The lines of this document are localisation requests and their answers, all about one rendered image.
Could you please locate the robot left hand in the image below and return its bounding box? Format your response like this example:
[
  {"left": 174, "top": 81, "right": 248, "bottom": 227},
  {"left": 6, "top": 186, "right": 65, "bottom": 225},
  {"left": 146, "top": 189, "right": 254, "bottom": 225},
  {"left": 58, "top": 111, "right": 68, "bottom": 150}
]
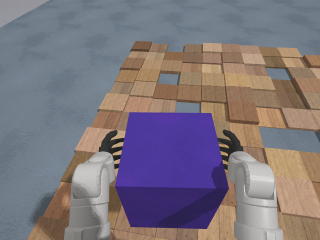
[{"left": 98, "top": 130, "right": 124, "bottom": 169}]

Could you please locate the robot right forearm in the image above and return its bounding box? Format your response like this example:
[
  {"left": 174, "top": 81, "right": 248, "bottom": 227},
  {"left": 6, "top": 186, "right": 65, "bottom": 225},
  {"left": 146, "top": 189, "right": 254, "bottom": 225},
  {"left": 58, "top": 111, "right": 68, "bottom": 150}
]
[{"left": 227, "top": 151, "right": 284, "bottom": 240}]

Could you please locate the carton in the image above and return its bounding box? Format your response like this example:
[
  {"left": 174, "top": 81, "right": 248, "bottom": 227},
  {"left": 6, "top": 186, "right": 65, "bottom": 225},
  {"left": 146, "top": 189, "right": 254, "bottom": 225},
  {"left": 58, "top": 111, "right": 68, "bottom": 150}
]
[{"left": 115, "top": 112, "right": 229, "bottom": 229}]

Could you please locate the robot right hand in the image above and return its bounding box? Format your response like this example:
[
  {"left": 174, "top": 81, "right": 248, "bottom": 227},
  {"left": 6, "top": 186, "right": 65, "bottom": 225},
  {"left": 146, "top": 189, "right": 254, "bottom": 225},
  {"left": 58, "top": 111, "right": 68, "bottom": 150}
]
[{"left": 217, "top": 129, "right": 244, "bottom": 170}]

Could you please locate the robot left forearm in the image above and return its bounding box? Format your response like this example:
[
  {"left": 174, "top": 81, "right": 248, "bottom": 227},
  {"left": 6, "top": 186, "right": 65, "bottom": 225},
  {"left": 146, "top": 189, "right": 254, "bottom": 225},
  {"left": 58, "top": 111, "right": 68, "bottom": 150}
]
[{"left": 64, "top": 151, "right": 115, "bottom": 240}]

